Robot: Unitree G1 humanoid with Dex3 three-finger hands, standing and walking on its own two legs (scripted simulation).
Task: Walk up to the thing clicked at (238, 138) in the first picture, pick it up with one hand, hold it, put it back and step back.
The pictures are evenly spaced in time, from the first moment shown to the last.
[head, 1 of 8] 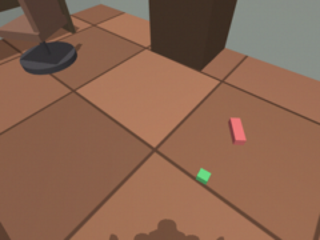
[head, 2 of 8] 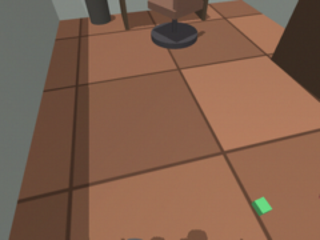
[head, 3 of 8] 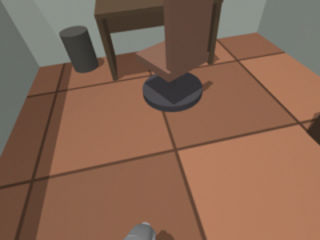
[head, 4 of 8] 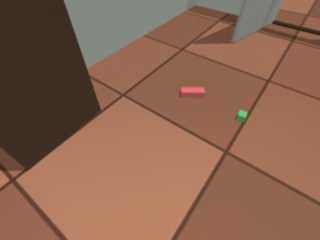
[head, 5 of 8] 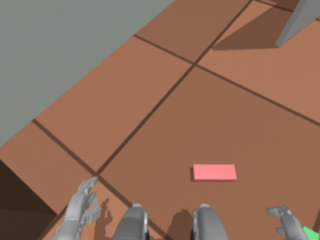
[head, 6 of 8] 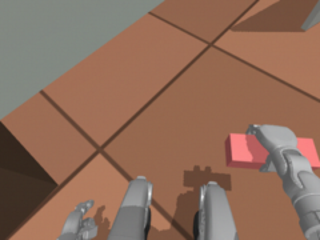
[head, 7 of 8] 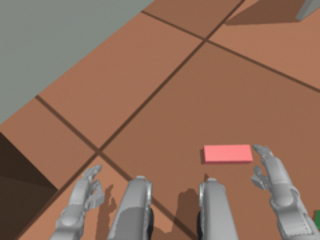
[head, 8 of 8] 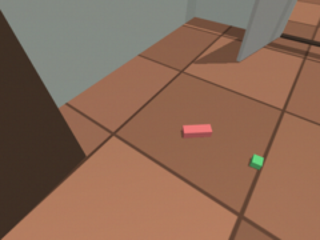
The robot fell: no
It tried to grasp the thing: yes
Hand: right
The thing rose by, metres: 0.68
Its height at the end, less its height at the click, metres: +0.00
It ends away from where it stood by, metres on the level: 0.02
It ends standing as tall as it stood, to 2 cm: yes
